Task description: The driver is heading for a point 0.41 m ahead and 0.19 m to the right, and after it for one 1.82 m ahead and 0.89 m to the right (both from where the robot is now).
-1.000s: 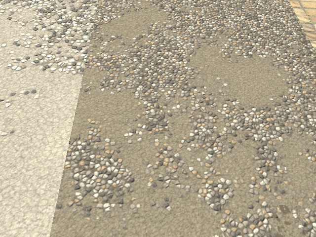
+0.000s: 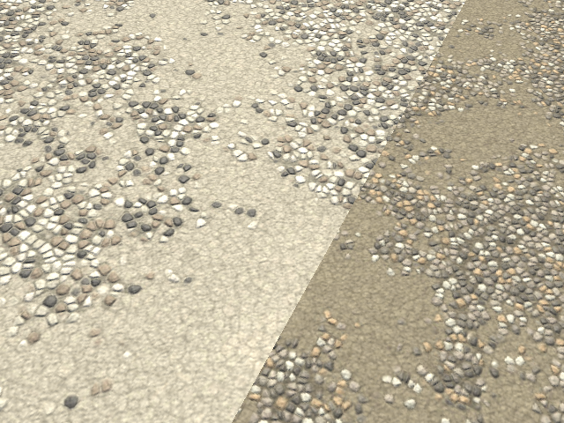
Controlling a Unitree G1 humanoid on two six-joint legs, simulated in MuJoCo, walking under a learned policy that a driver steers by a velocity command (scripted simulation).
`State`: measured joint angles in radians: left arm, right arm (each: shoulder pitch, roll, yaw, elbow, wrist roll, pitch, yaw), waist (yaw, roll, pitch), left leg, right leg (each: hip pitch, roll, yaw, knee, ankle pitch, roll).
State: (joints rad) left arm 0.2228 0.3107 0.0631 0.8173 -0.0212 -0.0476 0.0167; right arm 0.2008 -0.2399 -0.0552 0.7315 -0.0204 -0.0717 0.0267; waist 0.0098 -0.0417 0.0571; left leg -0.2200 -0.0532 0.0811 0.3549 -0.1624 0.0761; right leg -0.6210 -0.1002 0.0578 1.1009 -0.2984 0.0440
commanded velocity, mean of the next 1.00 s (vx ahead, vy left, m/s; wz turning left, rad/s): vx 0.18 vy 0.00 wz -0.51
